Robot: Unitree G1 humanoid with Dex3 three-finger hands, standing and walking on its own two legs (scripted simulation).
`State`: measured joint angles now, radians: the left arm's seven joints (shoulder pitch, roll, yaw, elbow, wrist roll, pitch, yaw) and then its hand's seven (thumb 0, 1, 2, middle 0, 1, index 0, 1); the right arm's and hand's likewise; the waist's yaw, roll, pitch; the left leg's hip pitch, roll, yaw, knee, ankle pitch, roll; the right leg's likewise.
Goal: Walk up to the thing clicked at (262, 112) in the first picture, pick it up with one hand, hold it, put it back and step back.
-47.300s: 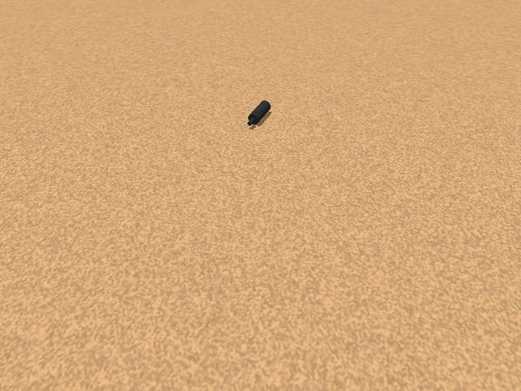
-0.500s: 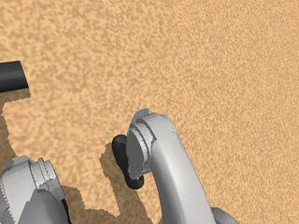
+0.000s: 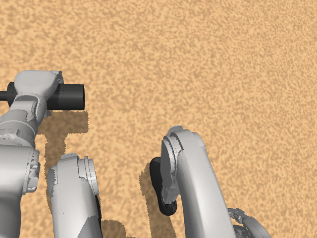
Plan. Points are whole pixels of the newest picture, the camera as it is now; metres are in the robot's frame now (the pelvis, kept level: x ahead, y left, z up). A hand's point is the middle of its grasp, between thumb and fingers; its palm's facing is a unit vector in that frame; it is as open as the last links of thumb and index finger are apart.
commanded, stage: lift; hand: left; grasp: from above
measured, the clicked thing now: (39, 96) +0.49 +0.21 -0.20
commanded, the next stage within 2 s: hold in 1.78 s
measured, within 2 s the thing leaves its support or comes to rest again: neither
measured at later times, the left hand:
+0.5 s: hand (21, 96) +0.46 +0.22 -0.10, palm faces -0.53 -0.04 -0.85, open 10.2 cm
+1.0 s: hand out of the picture +0.39 +0.23 +0.10, palm faces -0.48 -0.06 -0.87, open 10.2 cm
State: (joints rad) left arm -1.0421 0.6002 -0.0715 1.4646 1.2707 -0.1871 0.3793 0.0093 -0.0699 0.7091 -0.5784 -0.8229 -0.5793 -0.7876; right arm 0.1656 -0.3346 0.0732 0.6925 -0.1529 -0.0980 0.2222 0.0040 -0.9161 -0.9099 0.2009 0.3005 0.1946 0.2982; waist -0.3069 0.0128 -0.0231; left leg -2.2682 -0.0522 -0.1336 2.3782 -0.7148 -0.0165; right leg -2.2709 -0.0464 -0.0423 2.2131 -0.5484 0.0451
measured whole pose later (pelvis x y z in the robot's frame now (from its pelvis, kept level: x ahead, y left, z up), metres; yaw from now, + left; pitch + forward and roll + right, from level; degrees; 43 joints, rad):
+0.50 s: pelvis +0.01 +0.00 +0.05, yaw +3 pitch +37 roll -5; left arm -0.89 0.52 -0.09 1.17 1.12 -0.12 0.16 0.01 -0.04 0.64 -0.61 -0.73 -0.61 -0.70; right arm 0.23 -0.30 0.00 0.68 -0.07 0.02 0.11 0.01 -0.90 -0.91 0.21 0.30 0.20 0.30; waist -0.20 0.07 -0.12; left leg -2.14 -0.04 -0.07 2.22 -0.72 0.00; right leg -2.17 -0.05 0.00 2.10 -0.58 0.05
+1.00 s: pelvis +0.02 +0.00 +0.20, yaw +5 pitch +29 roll -2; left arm -0.51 0.46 -0.20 0.79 1.01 -0.02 0.08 0.01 -0.04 0.63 -0.63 -0.70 -0.63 -0.67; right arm 0.16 -0.25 -0.04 0.66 0.03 0.06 -0.01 0.01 -0.90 -0.91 0.21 0.30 0.20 0.30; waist -0.11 0.05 -0.20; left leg -1.58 -0.02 -0.04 1.73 -0.66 0.01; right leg -1.62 -0.05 0.01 1.64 -0.53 0.05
